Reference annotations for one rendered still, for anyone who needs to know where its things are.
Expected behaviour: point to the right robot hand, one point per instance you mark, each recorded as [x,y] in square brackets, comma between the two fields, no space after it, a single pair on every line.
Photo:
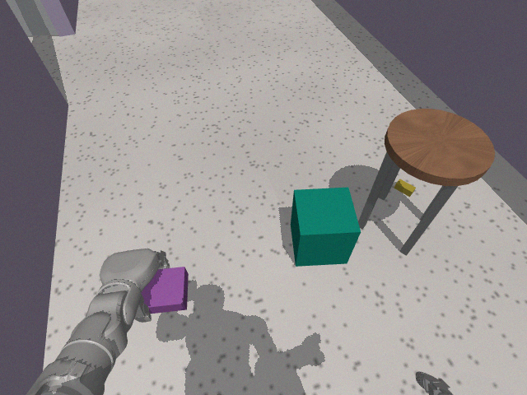
[432,385]

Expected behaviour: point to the left robot arm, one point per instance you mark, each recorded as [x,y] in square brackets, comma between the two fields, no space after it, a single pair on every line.
[88,357]

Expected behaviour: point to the stool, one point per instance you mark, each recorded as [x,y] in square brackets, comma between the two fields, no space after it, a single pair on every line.
[434,146]

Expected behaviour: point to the left robot hand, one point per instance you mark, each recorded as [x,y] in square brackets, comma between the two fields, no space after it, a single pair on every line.
[138,266]

